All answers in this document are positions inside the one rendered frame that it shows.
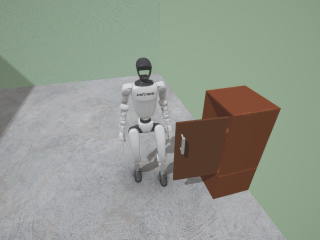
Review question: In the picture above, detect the left robot hand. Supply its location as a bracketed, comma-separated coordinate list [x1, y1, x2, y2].
[164, 124, 173, 140]

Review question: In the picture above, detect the robot left upper arm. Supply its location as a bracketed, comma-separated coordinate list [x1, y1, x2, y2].
[155, 80, 167, 107]

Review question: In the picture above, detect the cupboard door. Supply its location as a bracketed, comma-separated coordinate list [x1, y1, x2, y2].
[173, 116, 229, 181]

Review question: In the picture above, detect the robot left forearm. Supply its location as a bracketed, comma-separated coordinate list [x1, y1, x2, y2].
[161, 99, 171, 125]

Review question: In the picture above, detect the right robot hand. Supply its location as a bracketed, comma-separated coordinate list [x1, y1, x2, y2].
[118, 131, 128, 149]

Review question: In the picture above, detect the right robot shin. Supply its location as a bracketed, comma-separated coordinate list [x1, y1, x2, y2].
[132, 159, 141, 172]

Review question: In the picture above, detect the robot right forearm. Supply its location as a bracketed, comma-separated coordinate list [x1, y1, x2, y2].
[118, 104, 127, 132]

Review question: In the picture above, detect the left robot foot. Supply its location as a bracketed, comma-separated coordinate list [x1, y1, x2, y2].
[159, 171, 168, 187]

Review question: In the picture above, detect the handle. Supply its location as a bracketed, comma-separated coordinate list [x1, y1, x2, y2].
[180, 134, 186, 155]

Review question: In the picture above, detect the robot right upper arm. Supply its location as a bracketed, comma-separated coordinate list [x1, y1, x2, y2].
[120, 83, 133, 112]

